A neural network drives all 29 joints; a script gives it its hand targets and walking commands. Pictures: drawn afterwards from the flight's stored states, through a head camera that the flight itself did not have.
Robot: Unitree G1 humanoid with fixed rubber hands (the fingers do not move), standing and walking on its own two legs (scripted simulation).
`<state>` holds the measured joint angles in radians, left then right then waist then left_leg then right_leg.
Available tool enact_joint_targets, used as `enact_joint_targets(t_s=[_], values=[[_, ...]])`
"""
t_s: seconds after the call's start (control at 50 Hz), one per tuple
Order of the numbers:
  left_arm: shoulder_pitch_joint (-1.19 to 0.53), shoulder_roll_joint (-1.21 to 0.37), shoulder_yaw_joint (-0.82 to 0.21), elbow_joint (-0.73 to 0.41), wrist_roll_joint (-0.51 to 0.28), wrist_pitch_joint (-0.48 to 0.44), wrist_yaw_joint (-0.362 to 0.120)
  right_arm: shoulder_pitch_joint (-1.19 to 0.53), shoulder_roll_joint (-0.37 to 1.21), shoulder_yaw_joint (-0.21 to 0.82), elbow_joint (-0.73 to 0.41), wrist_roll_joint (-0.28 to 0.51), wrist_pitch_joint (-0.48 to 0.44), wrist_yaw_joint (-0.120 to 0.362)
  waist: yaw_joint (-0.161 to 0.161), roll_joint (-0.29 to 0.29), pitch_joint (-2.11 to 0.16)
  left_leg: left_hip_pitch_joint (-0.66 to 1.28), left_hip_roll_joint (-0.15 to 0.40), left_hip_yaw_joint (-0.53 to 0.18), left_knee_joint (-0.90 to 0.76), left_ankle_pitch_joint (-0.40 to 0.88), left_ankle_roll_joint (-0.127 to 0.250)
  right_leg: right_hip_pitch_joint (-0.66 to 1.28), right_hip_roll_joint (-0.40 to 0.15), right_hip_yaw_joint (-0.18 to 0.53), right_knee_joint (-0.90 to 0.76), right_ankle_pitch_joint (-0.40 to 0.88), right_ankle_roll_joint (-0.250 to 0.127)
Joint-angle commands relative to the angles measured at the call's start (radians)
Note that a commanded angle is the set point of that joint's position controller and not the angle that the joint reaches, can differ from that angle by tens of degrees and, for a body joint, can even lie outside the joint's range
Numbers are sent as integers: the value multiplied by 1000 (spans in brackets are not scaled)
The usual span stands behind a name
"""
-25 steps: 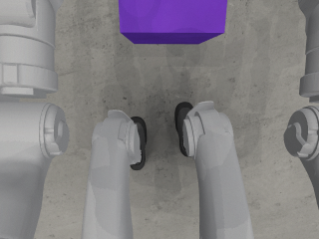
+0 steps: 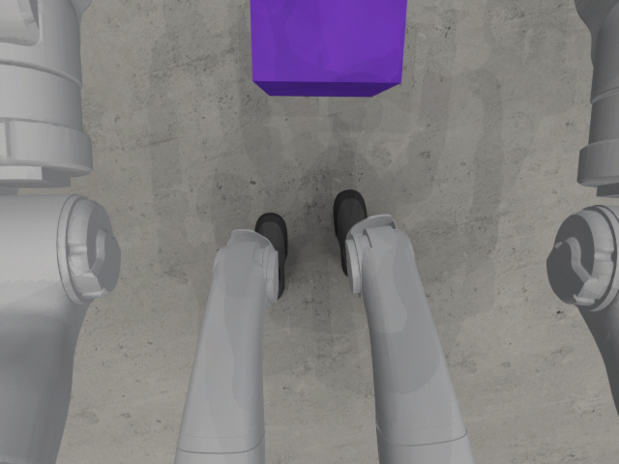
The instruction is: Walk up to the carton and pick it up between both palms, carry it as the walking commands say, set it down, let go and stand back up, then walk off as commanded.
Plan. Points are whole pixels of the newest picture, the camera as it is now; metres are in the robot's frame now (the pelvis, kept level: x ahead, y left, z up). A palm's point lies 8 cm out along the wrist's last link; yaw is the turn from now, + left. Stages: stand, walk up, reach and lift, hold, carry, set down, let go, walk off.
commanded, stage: set down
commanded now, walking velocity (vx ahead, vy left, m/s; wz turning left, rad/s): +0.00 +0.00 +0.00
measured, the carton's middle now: (324, 26) +0.58 -0.05 -0.48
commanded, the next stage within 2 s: let go in 0.26 s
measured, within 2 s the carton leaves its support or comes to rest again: neither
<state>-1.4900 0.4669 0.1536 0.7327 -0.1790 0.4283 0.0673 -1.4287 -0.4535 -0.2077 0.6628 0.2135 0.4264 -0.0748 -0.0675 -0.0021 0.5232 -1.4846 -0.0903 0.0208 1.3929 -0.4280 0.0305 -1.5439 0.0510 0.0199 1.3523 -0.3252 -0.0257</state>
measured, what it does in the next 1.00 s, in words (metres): rises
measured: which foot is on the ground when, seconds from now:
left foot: down 0.00-1.00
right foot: down 0.00-1.00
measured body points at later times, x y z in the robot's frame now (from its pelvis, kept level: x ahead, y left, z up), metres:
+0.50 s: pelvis +0.04 +0.01 +0.09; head +0.39 -0.02 +0.35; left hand +0.55 +0.16 -0.07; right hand +0.52 -0.24 -0.07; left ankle +0.10 +0.10 -0.57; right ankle +0.14 -0.10 -0.57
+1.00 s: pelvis +0.09 +0.00 +0.15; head +0.21 +0.00 +0.58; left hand +0.37 +0.20 +0.06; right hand +0.33 -0.24 +0.06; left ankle +0.10 +0.10 -0.57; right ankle +0.14 -0.10 -0.57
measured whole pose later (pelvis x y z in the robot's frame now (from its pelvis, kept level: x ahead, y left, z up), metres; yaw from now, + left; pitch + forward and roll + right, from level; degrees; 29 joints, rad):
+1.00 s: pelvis +0.09 +0.00 +0.15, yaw -1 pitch +10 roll +0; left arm -0.15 0.16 0.11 0.55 0.05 0.11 -0.01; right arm -0.08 -0.20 -0.10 0.50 0.00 0.10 0.07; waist -0.03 0.00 0.10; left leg -0.55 -0.07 -0.03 0.71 -0.33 0.04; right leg -0.61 0.06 0.04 0.68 -0.24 -0.03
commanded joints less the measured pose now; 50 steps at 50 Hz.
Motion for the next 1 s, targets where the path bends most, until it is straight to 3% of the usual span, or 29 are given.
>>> enact_joint_targets(t_s=[0.0,0.02,0.04,0.06,0.08,0.1,0.12,0.16,0.2,0.24,0.28,0.32,0.36,0.4,0.44,0.46,0.48,0.54,0.62,0.64,0.7,0.72,0.74,0.78,0.82,0.84,0.86,0.94,0.98], values=[[-328,178,43,-195,12,-46,-8,-323,-200,-22,-176,-14,-42,4,28,-4,-2204,498,-10,-25,-268,194,-18,1166,-18,60,-167,413,24],[-285,155,14,-133,13,-37,-14,-224,-166,-31,-61,-22,-36,10,-19,21,-2131,548,6,-32,-304,190,-22,1121,-8,51,-215,370,21],[-304,180,36,-173,23,-46,-21,-240,-196,-55,-145,-29,-37,3,-10,26,-2142,532,0,-33,-307,206,-24,1170,-18,76,-231,409,16],[-298,191,74,-190,48,-56,-10,-300,-181,-40,-212,-25,-54,11,47,-6,-2154,595,-2,-32,-320,242,-17,1138,-15,53,-229,417,30],[-263,176,55,-157,45,-63,-8,-251,-184,-59,-177,-43,-71,8,7,-8,-2156,607,2,-36,-345,272,-25,1165,-8,43,-260,463,29],[-221,150,62,-130,40,-77,-14,-227,-137,-24,-88,-40,-73,19,23,-34,-2096,533,7,-36,-350,253,-20,1201,-18,64,-246,482,26],[-229,124,49,-69,67,-92,-27,-191,-108,-15,-8,-51,-90,25,5,16,-1992,516,12,-34,-363,269,-29,1166,-33,70,-274,502,25],[-288,74,51,-132,71,-106,-23,-259,-153,-57,-73,-90,-110,34,-19,29,-1976,617,16,-56,-382,289,-37,1078,-11,40,-297,447,20],[-186,62,44,-79,65,-136,-33,-201,-105,-46,-68,-82,-149,40,-23,29,-1985,622,11,-52,-406,376,-34,1171,-17,47,-307,584,20],[-177,36,66,-14,110,-143,-14,-189,-102,-61,-39,-126,-164,42,-20,-4,-1968,668,19,-74,-398,393,-41,1101,-8,28,-307,535,24],[-96,27,82,-79,122,-151,0,-75,-141,-90,5,-168,-173,47,-41,8,-2081,757,11,-77,-418,473,-64,1180,-8,25,-315,617,24],[41,21,100,-113,165,-157,26,-10,-90,-54,-108,-165,-186,56,15,-4,-2164,859,12,-73,-420,563,-59,1246,2,18,-308,671,31],[142,-4,65,-226,158,-143,55,115,-125,-70,-162,-195,-182,59,2,10,-2299,962,6,-78,-417,653,-71,1333,11,7,-289,736,28],[160,-48,29,-342,145,-123,73,165,-115,-27,-226,-165,-165,75,1,42,-2239,1004,20,-88,-437,653,-69,1284,14,7,-316,698,27],[281,-39,69,-397,166,-119,81,252,-115,-18,-319,-178,-160,85,2,-14,-2118,900,6,-84,-465,551,-51,1360,1,29,-347,683,26],[335,-41,60,-465,163,-129,88,328,-144,-34,-364,-200,-170,77,-35,-4,-2173,926,-1,-78,-464,586,-56,1420,-3,34,-355,756,24],[424,-51,47,-480,140,-126,77,380,-108,1,-392,-169,-165,77,-6,-45,-2119,863,-7,-79,-472,554,-45,1475,-12,56,-356,774,25],[550,-73,6,-609,133,-127,68,573,-116,-7,-494,-165,-153,88,-40,-39,-2151,939,13,-87,-504,575,-50,1532,-5,51,-386,802,26],[806,-144,2,-619,160,-155,45,828,-28,18,-461,-138,-181,126,0,55,-1934,1011,22,-87,-567,536,-44,1495,-19,47,-467,698,22],[777,-156,2,-499,150,-161,32,781,21,45,-371,-103,-186,132,28,41,-1735,916,25,-85,-581,440,-26,1428,-35,56,-486,616,28],[864,-146,6,-521,163,-213,-2,831,30,32,-485,-135,-236,139,-2,-73,-1613,845,35,-77,-635,349,-4,1508,-37,63,-524,629,30],[1040,-154,-2,-469,193,-235,-7,1001,27,28,-429,-182,-250,135,-3,-96,-1558,841,35,-58,-669,371,-20,1563,-35,79,-546,666,38],[1018,-137,7,-525,210,-262,-11,950,53,52,-484,-154,-275,142,41,-54,-1555,834,39,-68,-675,342,-13,1556,-43,68,-537,629,38],[1096,-215,-10,-355,225,-291,-34,1091,87,55,-236,-185,-293,144,8,-16,-1156,736,62,-57,-727,181,-23,1409,-62,90,-602,413,34],[1203,-235,-1,-295,245,-309,-44,1232,136,64,-197,-209,-313,154,26,-18,-990,869,75,-53,-783,119,-18,1321,-54,78,-701,188,35],[1148,-184,14,-344,277,-324,-46,1149,124,50,-268,-216,-329,153,63,4,-959,881,83,-72,-794,106,-17,1268,-53,61,-713,146,37],[1184,-193,6,-329,254,-337,-57,1214,134,69,-287,-210,-345,151,34,-32,-943,895,83,-67,-797,61,-13,1305,-53,70,-738,93,36],[1267,-201,-7,-289,223,-355,-82,1260,144,70,-308,-220,-363,141,49,-23,-765,965,93,-57,-869,5,-18,1306,-55,40,-797,12,29],[1358,-195,2,-292,238,-359,-88,1331,164,100,-339,-236,-365,138,86,-45,-700,1001,91,-56,-909,21,-7,1366,-57,31,-829,38,36]])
